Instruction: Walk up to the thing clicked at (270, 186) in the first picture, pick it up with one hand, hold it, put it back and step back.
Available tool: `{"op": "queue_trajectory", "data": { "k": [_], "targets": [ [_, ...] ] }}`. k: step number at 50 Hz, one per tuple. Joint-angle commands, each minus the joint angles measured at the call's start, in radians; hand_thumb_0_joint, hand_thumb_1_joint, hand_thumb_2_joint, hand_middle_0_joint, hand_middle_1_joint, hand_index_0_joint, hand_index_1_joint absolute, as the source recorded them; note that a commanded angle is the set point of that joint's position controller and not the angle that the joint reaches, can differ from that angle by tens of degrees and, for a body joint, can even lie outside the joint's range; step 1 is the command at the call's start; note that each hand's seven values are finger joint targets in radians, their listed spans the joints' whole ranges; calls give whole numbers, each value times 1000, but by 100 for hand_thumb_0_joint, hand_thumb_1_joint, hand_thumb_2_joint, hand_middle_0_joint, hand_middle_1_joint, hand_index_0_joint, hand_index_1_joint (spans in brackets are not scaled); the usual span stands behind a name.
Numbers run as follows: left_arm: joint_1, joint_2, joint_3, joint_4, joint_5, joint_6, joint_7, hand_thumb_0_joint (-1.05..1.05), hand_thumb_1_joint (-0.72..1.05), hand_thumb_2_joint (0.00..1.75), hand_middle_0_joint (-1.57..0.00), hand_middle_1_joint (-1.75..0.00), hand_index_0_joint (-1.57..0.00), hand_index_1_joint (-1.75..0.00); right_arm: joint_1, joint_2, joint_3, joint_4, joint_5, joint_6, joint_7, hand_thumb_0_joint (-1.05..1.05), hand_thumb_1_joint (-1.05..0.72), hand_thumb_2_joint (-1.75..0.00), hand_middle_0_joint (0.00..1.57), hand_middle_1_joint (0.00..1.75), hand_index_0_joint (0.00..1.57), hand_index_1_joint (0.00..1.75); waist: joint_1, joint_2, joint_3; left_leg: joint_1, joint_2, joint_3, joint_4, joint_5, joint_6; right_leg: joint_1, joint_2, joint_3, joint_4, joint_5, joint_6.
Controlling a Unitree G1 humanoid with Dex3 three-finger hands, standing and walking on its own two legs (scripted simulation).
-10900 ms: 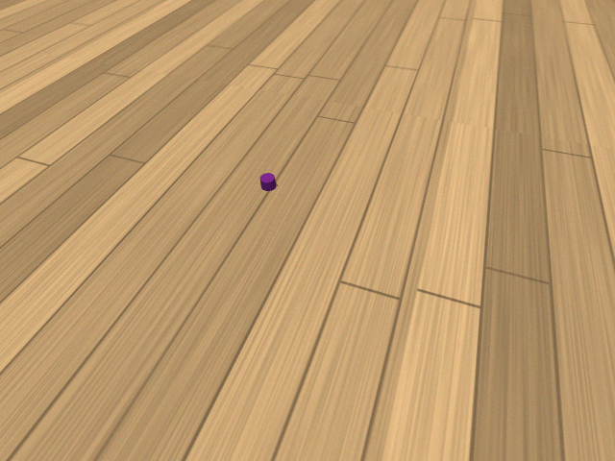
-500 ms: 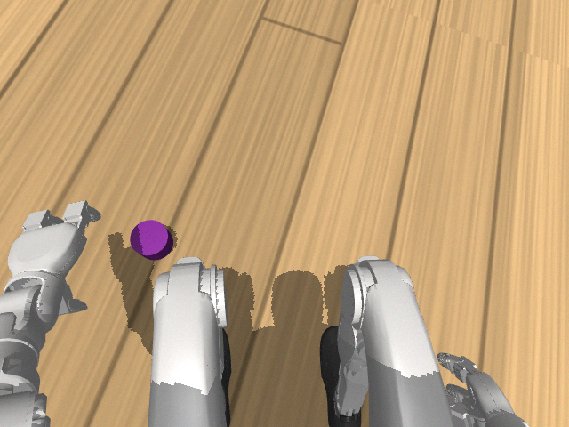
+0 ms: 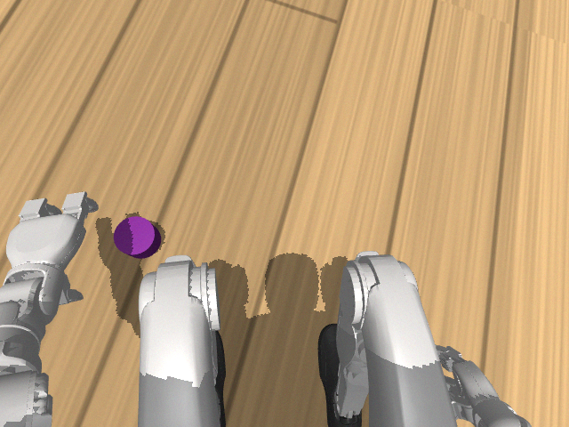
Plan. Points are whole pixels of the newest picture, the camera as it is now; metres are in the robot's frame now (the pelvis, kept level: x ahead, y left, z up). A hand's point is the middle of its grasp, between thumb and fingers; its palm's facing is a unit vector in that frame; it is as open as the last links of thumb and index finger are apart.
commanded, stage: rise first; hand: left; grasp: from above
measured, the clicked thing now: (138, 238) +0.39 +0.29 -0.31
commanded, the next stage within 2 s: approach in 0.60 s
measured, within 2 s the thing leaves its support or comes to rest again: neither
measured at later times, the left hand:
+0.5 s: hand (79, 255) +0.34 +0.34 -0.19, palm faces -0.44 -0.12 -0.89, open 14.1 cm
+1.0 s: hand (122, 231) +0.38 +0.28 -0.20, palm faces -0.40 -0.08 -0.91, open 14.2 cm
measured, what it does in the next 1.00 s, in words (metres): stands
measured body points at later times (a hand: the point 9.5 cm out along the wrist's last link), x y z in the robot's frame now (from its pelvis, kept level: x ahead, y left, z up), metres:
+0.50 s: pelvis +0.00 +0.00 -0.02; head +0.22 +0.06 +0.37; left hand +0.36 +0.34 -0.14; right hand +0.14 -0.27 -0.15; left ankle +0.09 +0.13 -0.30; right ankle +0.09 -0.12 -0.30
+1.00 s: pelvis +0.01 +0.00 -0.02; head +0.22 +0.06 +0.37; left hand +0.40 +0.29 -0.15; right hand +0.13 -0.28 -0.15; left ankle +0.09 +0.13 -0.30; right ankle +0.09 -0.12 -0.30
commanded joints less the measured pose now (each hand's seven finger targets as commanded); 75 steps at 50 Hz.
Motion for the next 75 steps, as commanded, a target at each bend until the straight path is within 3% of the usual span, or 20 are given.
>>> {"op": "queue_trajectory", "data": {
  "k": [1, 8, 11, 13, 19, 29, 35, 37, 44, 46, 53, 57, 60, 63, 65, 68, 70, 71, 73, 75],
  "targets": [
    [-170, 286, 70, -92, 0, -22, 54, 0, -57, 103, -7, -97, -5, -99, 135, -218, -74, -35, -5, -11, -10, 0, -89, -90, 20, 30, 20, 30, 19, 172, -625, 508, -44, 100, -228, 117, 37, 224, 35, -55, -259, 158, -46],
    [-196, 297, 78, -76, 29, -37, 92, 0, -54, 100, -7, -98, -6, -99, 127, -226, -75, -24, -20, -10, -12, 0, -89, -90, 20, 30, 20, 30, 13, 198, -633, 508, -44, 94, -221, 92, 35, 187, 35, -62, -235, 129, -44],
    [-200, 286, 61, -47, 41, -31, 102, 0, -54, 101, -7, -99, -6, -100, 122, -222, -73, -20, -21, -15, -13, 0, -89, -90, 20, 30, 20, 30, 7, 214, -614, 509, -44, 96, -217, 75, 32, 165, 36, -64, -233, 115, -44],
    [-204, 293, 75, -47, 42, -24, 112, 0, -55, 102, -7, -98, -6, -99, 125, -227, -76, -17, -24, -15, -12, 0, -89, -90, 20, 30, 20, 30, 4, 211, -620, 504, -46, 96, -214, 83, 34, 171, 32, -64, -223, 123, -42],
    [-219, 283, 59, -11, 39, -8, 118, 0, -55, 101, -7, -99, -6, -100, 129, -226, -75, -9, -29, -25, -9, 0, -89, -90, 20, 30, 20, 30, -8, 185, -619, 481, -44, 96, -197, 94, 37, 177, 33, -61, -224, 145, -42],
    [-214, 303, 82, 12, 36, -7, 114, 0, -54, 100, -7, -100, -6, -100, 125, -218, -71, -3, -38, -27, -4, 0, -89, -90, 20, 30, 20, 30, -1, 178, -627, 468, -46, 100, -172, 107, 37, 197, 36, -52, -216, 163, -43],
    [-226, 302, 83, 21, 35, -16, 116, 0, -61, 109, -10, -94, -4, -101, 131, -223, -71, 5, -44, -25, 1, 0, -90, -90, 20, 30, 20, 30, -15, 172, -619, 457, -44, 99, -159, 121, 38, 203, 35, -53, -205, 180, -38],
    [-254, 274, 57, 6, 35, -18, 116, 0, -55, 100, -5, -99, -5, -99, 135, -224, -71, 11, -48, -26, 1, 0, -89, -89, 20, 30, 20, 30, -24, 189, -626, 474, -43, 97, -163, 118, 36, 191, 35, -56, -203, 176, -38],
    [-390, 148, -69, -38, 46, -1, 150, 0, -55, 100, -6, -101, -5, -101, 172, -231, -76, 23, -43, -42, -3, 0, -89, -89, 20, 30, 20, 30, -97, 229, -650, 515, -36, 82, -162, 103, 27, 143, 38, -69, -208, 177, -39],
    [-390, 116, -85, -28, 47, 24, 171, 0, -54, 100, -5, -102, -6, -102, 176, -234, -78, 22, -38, -48, -7, 0, -89, -89, 20, 30, 20, 30, -90, 248, -662, 532, -34, 83, -180, 103, 24, 131, 37, -75, -213, 173, -38],
    [-423, 193, -7, 132, 76, 163, 231, 0, -53, 99, -6, -105, -7, -103, 179, -237, -39, 4, -35, -50, 5, 0, -89, -89, 20, 30, 20, 30, -79, 238, -626, 474, -35, 110, -187, 117, 32, 177, 37, -61, -223, 213, -45],
    [-393, 208, 7, 201, 51, 216, 213, 0, -52, 97, -6, -107, -8, -105, 165, -221, -17, -10, -29, -54, 16, 0, -90, -89, 20, 30, 20, 30, -67, 204, -640, 428, -41, 121, -177, 116, 46, 231, 42, -47, -230, 224, -42],
    [-289, 195, 18, 234, -3, 230, 164, 0, -51, 96, -5, -107, -8, -104, 163, -207, -13, -10, -27, -63, 26, 0, -89, -89, 20, 30, 20, 30, -53, 159, -638, 384, -44, 124, -177, 125, 54, 301, 44, -42, -232, 233, -32],
    [-241, 236, 35, 188, -43, 215, 91, 0, -50, 96, -6, -108, -9, -105, 170, -204, -23, -15, -25, -67, 31, 0, -90, -89, 20, 30, 20, 30, -36, 114, -623, 332, -47, 131, -168, 114, 63, 356, 40, -27, -245, 219, -24],
    [-215, 228, 39, 132, -65, 190, 46, 0, -51, 96, -6, -109, -9, -106, 175, -201, -31, -18, -24, -64, 33, 0, -90, -89, 20, 30, 20, 30, -28, 105, -627, 340, -46, 128, -170, 120, 61, 370, 40, -24, -249, 225, -22],
    [-264, 139, -44, -37, -84, 110, -6, 0, -52, 95, -6, -110, -9, -107, 206, -216, -61, -14, -18, -59, 34, 0, -90, -89, 20, 30, 20, 30, -61, 134, -656, 369, -47, 117, -177, 110, 51, 372, 40, -26, -256, 220, -29],
    [-267, 127, -57, -201, -101, 53, -9, 0, -52, 95, -6, -109, -9, -106, 215, -228, -85, -22, -9, -57, 25, 0, -90, -89, 20, 30, 20, 30, -53, 157, -700, 435, -44, 108, -181, 110, 40, 344, 42, -34, -269, 206, -37],
    [-234, 136, -40, -247, -105, 29, 0, 0, -51, 94, -6, -109, -10, -105, 214, -235, -97, -29, -10, -58, 20, 0, -90, -89, 20, 30, 20, 30, -45, 173, -707, 465, -42, 104, -181, 108, 31, 321, 41, -39, -265, 187, -45],
    [-215, 141, -36, -312, -80, -2, 32, 0, -51, 94, -6, -107, -9, -104, 208, -234, -106, -27, -9, -53, 10, 0, -90, -89, 20, 30, 20, 30, -34, 204, -731, 521, -38, 100, -196, 119, 21, 288, 42, -42, -251, 191, -50],
    [-276, 135, -48, -260, -20, -13, 79, 0, -53, 96, -6, -105, -8, -103, 197, -229, -101, -13, -10, -40, 3, 0, -90, -89, 20, 30, 20, 30, -51, 211, -685, 515, -34, 94, -199, 106, 17, 220, 42, -49, -235, 179, -54]
  ]
}}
